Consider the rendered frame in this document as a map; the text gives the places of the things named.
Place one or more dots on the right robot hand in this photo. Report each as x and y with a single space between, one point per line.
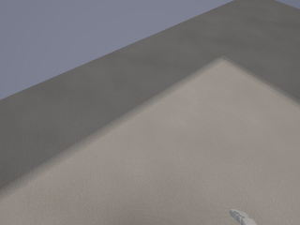
241 217

